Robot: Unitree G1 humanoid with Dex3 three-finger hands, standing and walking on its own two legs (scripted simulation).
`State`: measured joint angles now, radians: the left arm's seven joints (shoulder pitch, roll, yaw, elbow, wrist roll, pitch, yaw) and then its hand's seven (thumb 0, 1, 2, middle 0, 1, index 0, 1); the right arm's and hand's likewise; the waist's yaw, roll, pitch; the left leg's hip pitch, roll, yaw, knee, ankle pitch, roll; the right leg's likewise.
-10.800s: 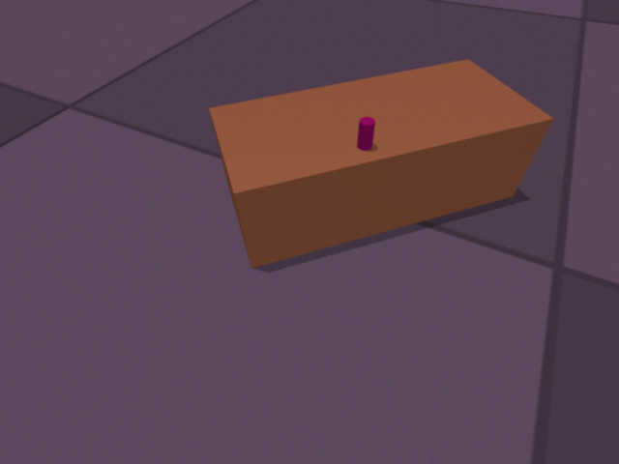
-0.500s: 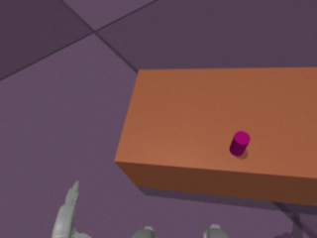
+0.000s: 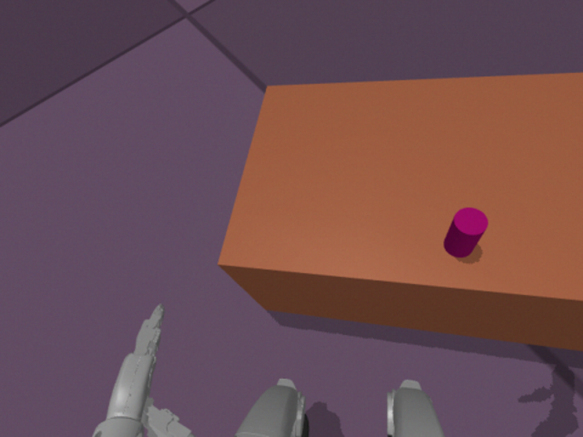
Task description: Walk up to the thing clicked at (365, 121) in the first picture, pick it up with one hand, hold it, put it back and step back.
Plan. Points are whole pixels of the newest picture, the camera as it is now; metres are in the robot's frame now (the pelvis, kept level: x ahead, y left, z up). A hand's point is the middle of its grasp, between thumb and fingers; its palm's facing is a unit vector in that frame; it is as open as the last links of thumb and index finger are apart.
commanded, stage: approach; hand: right
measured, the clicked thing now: (464, 233) +0.49 -0.21 -0.21
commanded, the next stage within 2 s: close in in 0.34 s
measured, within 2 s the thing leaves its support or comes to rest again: neither
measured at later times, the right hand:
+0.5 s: hand (516, 261) +0.43 -0.29 -0.20, palm faces +0.15 +0.99 +0.06, open 17.7 cm
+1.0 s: hand (472, 253) +0.45 -0.22 -0.21, palm faces +0.17 +0.99 +0.02, open 17.5 cm
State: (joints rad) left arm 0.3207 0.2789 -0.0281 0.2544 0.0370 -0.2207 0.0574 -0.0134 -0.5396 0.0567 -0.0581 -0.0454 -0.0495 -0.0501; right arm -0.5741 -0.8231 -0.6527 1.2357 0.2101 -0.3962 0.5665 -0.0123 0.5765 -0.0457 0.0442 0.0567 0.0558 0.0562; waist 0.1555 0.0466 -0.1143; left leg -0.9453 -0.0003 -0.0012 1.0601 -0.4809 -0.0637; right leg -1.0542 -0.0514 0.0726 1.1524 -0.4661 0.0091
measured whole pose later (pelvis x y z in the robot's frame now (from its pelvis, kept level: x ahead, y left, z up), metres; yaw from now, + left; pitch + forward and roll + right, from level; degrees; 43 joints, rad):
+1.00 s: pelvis -0.05 +0.01 -0.16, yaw +5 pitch +31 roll +8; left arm 0.52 0.35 0.19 -0.52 0.06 -0.12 -0.09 -0.01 -0.53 0.05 -0.07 -0.05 -0.07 -0.05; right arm -0.59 -0.62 -0.70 1.01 0.04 -0.55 0.20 -0.02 0.54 -0.04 0.05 0.05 0.05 0.05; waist 0.37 0.04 -0.14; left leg -1.62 -0.05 0.02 1.71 -0.64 -0.07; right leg -1.73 -0.07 0.15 1.80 -0.62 0.03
